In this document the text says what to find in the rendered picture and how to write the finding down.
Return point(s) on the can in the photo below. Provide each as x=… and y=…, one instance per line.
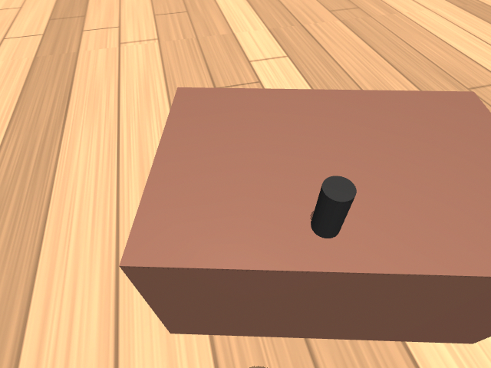
x=334, y=201

